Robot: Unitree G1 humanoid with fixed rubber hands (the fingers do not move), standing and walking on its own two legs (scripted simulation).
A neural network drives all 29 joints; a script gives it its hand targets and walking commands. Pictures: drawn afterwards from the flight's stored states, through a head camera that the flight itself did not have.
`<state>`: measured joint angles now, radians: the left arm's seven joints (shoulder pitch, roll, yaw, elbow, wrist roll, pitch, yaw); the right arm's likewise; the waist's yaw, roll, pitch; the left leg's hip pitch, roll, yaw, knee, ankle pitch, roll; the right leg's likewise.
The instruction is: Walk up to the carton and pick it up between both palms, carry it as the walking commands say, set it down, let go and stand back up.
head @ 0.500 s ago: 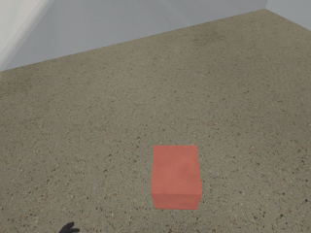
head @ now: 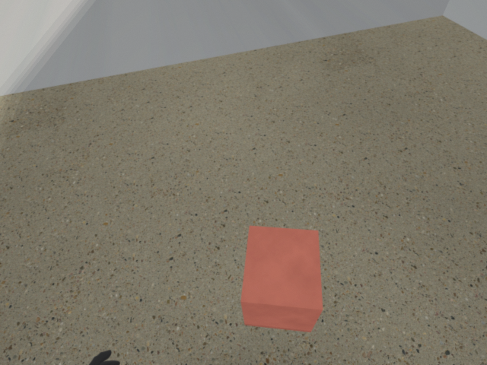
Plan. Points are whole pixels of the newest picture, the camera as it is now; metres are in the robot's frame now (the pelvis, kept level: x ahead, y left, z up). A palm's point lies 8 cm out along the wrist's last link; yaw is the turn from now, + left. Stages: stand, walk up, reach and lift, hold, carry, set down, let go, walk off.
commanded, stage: walk up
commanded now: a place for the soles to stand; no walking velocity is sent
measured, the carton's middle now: (280, 279) +0.50 -0.07 -0.63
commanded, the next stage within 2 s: none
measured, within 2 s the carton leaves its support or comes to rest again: neither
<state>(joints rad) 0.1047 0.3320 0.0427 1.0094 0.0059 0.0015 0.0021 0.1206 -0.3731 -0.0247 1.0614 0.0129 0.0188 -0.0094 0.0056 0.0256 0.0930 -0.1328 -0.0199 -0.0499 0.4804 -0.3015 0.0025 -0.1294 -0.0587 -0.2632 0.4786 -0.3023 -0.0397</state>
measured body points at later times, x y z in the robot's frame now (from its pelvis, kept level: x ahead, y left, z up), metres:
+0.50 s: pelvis +0.00 +0.02 +0.00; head +0.02 +0.02 +0.45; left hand +0.08 +0.33 -0.12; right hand +0.09 -0.29 -0.13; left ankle -0.03 +0.12 -0.74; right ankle -0.02 -0.08 -0.74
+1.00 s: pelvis +0.00 +0.03 +0.00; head +0.02 +0.03 +0.45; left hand +0.08 +0.34 -0.12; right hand +0.09 -0.28 -0.13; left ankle -0.03 +0.12 -0.74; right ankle -0.02 -0.08 -0.74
